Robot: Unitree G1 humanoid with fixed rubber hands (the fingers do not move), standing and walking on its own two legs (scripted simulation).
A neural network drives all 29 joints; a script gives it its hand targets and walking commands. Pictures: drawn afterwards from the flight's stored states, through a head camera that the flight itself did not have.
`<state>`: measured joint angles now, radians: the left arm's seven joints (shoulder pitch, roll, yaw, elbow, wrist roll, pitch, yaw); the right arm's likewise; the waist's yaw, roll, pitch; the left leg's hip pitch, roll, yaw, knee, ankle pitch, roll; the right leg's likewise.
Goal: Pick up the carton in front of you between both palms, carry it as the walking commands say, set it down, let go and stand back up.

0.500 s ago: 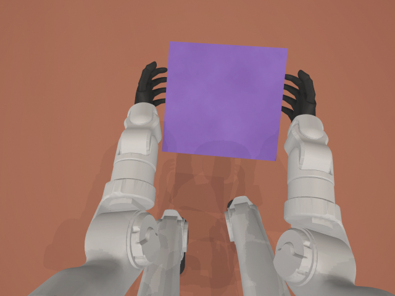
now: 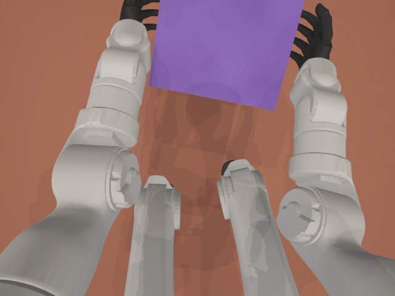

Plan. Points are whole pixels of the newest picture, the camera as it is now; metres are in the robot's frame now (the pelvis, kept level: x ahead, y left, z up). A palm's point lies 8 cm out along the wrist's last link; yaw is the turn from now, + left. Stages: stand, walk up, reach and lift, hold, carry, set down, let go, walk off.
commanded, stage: set down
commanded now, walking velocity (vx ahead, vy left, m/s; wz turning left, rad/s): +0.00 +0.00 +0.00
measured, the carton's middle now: (219, 45) +0.54 -0.10 -0.23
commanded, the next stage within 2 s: none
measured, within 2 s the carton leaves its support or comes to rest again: rests again in 0.92 s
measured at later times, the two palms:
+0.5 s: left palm (154, 27) +0.60 +0.02 -0.24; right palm (290, 64) +0.49 -0.25 -0.24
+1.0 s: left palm (152, 27) +0.60 +0.03 -0.25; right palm (292, 62) +0.49 -0.25 -0.25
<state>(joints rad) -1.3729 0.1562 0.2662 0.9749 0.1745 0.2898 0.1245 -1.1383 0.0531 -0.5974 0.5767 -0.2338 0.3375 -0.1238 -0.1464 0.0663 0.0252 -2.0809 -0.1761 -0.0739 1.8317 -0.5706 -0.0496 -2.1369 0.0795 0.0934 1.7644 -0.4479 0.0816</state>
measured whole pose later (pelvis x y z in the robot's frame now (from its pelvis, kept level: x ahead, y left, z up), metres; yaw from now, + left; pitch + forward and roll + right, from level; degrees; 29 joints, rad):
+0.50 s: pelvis +0.01 +0.01 -0.07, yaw -2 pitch +44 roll -4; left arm -1.68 0.29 -0.02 1.16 0.02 0.27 0.15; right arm -1.32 -0.04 -0.61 0.68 -0.10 0.30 -0.11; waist -0.19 0.04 0.29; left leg -2.22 -0.20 -0.08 2.11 -0.66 -0.04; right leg -2.25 0.05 0.04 2.01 -0.54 0.09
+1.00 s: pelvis +0.01 +0.01 -0.08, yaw -3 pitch +41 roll -5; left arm -1.70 0.29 0.11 1.21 0.12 0.21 0.06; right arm -1.38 -0.08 -0.69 0.79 -0.18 0.24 0.00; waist -0.19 0.03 0.34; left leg -2.22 -0.17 -0.06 2.18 -0.68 -0.01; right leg -2.24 0.04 0.03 2.07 -0.55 0.10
